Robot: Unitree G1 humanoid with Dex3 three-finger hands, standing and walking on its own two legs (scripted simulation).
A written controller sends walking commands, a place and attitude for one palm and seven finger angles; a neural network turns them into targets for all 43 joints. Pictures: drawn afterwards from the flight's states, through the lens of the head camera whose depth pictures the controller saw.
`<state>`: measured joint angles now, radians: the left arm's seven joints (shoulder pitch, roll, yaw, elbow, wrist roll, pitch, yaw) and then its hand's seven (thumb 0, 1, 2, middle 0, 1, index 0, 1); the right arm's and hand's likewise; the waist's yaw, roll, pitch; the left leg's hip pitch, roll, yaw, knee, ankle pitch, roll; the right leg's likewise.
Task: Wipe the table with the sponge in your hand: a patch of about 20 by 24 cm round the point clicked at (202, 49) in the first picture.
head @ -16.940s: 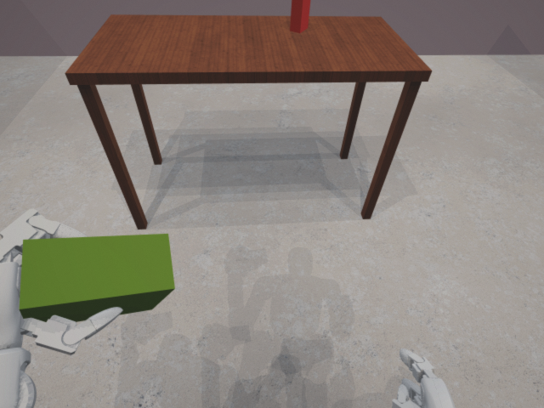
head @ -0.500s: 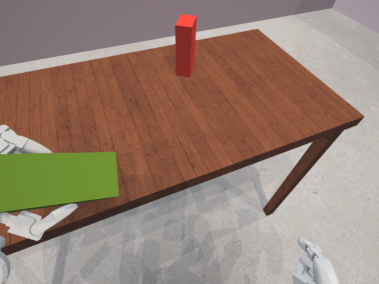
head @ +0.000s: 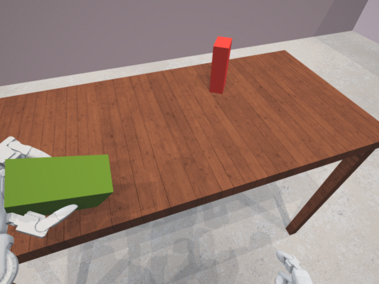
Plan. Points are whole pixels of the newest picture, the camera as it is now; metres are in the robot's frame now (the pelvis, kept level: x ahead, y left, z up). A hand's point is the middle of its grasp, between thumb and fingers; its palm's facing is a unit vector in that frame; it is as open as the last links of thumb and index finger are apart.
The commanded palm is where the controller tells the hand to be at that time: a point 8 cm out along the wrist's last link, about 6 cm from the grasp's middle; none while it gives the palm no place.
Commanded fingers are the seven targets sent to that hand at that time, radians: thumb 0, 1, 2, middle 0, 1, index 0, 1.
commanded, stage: shuffle to correct the standing spot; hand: left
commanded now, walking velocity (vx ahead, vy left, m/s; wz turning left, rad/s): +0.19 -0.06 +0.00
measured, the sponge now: (75, 185) +0.24 +0.21 +0.14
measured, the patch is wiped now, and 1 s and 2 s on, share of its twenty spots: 0.00 0.00 0.00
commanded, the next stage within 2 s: come to a stop and stand still in 0.22 s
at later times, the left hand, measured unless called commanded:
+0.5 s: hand (58, 168) +0.25 +0.24 +0.17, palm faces +0.44 -0.81 -0.39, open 10.3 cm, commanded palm +0.20 +0.27 +0.18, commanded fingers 0.00 0.10 1.30 -1.20 -1.60 -1.20 -1.60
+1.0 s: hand (31, 147) +0.27 +0.28 +0.19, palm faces +0.43 -0.82 -0.38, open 10.3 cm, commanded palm +0.20 +0.30 +0.18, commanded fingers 0.00 0.10 1.30 -1.20 -1.60 -1.20 -1.60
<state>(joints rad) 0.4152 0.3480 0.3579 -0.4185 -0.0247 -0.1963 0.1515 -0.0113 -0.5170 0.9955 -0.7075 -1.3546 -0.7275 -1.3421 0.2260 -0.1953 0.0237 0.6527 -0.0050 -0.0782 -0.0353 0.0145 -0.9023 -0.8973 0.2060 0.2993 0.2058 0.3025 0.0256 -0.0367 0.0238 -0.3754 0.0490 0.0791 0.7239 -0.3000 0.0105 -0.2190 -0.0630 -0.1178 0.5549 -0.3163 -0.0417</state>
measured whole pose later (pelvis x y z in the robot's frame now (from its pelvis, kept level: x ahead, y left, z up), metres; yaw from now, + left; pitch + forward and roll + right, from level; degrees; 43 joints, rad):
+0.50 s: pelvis +0.04 -0.01 +0.00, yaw +0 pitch -1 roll +1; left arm 0.46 0.33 0.35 -0.46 -0.05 -0.14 0.15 -0.01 -0.52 1.00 -0.71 -1.35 -0.73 -1.34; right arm 0.20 -0.19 0.02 0.64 0.02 -0.06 -0.03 0.01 -0.90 -0.90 0.20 0.30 0.20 0.30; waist 0.02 0.01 0.02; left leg -0.32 0.03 0.04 0.78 -0.41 -0.01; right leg -0.24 0.01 -0.10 0.52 -0.27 -0.08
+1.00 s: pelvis +0.04 +0.03 +0.00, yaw -2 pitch +0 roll -1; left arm 0.34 0.44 0.41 -0.35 -0.10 -0.26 0.13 -0.01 -0.52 1.00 -0.71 -1.35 -0.73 -1.34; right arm 0.27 -0.25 0.03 0.57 0.03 -0.14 0.03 0.01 -0.90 -0.90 0.20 0.30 0.20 0.30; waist 0.01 0.02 -0.01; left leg -0.29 0.02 0.08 0.57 -0.29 0.03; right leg -0.28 0.01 -0.08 0.54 -0.26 -0.04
